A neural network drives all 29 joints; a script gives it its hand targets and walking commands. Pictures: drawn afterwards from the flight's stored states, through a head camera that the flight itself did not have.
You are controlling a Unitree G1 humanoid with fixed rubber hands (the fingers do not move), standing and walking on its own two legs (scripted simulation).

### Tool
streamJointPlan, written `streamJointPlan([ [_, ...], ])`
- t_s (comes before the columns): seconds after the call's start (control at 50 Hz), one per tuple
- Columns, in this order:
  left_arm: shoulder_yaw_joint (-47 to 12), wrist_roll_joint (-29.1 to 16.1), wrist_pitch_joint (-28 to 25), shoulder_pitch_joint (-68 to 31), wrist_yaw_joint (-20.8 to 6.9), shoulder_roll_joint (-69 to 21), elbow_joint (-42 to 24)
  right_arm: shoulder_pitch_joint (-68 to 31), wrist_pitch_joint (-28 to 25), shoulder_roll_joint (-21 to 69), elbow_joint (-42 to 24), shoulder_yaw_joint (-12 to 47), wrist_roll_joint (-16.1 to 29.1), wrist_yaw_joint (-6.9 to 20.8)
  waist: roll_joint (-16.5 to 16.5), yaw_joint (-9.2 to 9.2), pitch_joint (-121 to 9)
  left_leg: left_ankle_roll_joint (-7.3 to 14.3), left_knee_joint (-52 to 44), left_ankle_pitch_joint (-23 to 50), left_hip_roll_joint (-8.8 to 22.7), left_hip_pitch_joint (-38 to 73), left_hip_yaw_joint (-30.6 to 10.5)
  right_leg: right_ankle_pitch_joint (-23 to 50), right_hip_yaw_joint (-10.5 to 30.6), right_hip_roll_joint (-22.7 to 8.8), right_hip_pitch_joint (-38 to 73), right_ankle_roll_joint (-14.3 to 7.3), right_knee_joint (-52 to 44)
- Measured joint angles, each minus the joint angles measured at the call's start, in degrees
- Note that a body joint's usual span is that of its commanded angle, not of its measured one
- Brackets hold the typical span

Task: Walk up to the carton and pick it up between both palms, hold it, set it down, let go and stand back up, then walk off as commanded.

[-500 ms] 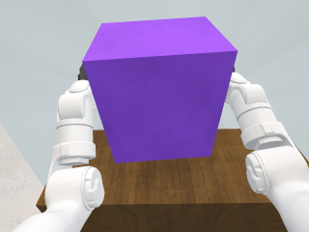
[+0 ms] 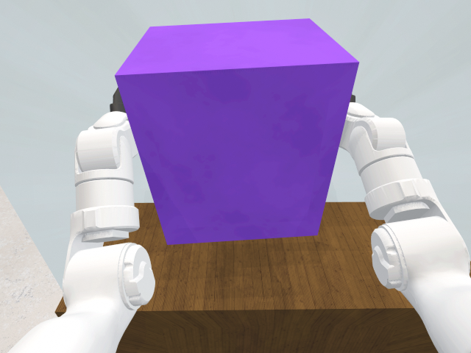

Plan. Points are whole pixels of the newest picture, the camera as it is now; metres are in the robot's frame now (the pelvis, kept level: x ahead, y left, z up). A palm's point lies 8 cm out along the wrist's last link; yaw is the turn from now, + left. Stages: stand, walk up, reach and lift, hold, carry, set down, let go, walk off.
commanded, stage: hold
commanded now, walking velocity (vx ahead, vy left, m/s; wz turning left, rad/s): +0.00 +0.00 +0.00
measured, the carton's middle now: (236, 134) +0.36 +0.00 +0.26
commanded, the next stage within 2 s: none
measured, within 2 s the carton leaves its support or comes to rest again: neither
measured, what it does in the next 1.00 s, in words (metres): stands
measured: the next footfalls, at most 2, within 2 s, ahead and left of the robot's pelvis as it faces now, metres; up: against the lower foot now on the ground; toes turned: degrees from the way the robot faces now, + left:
none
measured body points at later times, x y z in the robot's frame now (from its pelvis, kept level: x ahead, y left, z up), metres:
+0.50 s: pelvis -0.01 -0.01 +0.00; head -0.09 +0.00 +0.44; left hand +0.38 +0.17 +0.29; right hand +0.39 -0.18 +0.29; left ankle +0.01 +0.13 -0.75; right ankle +0.03 -0.13 -0.75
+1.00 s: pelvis +0.01 +0.00 +0.00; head -0.09 +0.01 +0.44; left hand +0.38 +0.18 +0.28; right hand +0.39 -0.17 +0.29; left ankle +0.01 +0.13 -0.75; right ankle +0.03 -0.13 -0.75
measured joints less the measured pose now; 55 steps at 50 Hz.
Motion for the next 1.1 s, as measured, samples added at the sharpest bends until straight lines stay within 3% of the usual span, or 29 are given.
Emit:
streamJointPlan([
  [0.26,-0.13,0.39,-0.40,-2.57,0.10,0.69,4.41,-2.44,-0.27,-0.27,4.52,-0.27,-1.09,1.16,-0.21,0.54,-0.68,-0.35,0.53,0.55,0.28,-1.73,-0.31,0.41,-0.24,0.32,-1.77,-0.35,0.75],
  [0.5,-0.36,-1.10,-1.70,-3.42,0.51,1.48,6.03,-2.37,-0.13,-0.27,3.56,0.12,-1.64,0.94,0.54,1.02,-1.53,-0.97,0.22,0.88,0.72,-3.28,-1.29,0.31,-1.16,0.79,-3.20,-0.97,0.76],
  [0.8,-0.03,-1.42,0.23,0.45,-0.54,1.04,0.46,0.63,2.89,-0.23,-2.59,1.92,0.71,-1.44,1.14,0.43,-1.90,-0.78,-0.21,-0.11,0.55,-1.26,-1.57,-0.47,-1.43,0.63,-0.72,-0.67,-0.34],
  [1.1,-0.75,0.04,2.49,1.21,-0.44,0.08,-2.92,0.43,3.87,-0.80,-2.97,0.95,1.75,-1.03,0.44,0.10,-1.44,-0.27,0.91,-0.95,0.30,-0.77,-0.42,-0.55,-0.26,0.37,-0.28,-0.15,0.03],
])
